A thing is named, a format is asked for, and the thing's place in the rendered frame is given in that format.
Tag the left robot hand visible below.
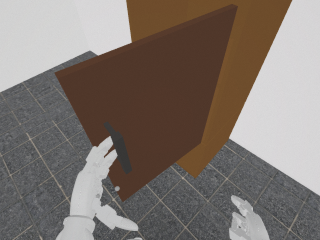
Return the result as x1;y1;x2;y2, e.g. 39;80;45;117
70;136;139;231

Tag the cupboard door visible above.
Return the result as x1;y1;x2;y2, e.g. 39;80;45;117
55;4;238;202

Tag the handle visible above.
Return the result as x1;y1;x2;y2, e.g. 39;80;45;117
103;121;132;175

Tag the right robot hand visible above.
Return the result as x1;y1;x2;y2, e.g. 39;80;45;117
229;195;270;240

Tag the robot left forearm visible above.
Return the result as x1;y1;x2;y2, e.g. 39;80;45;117
55;215;96;240

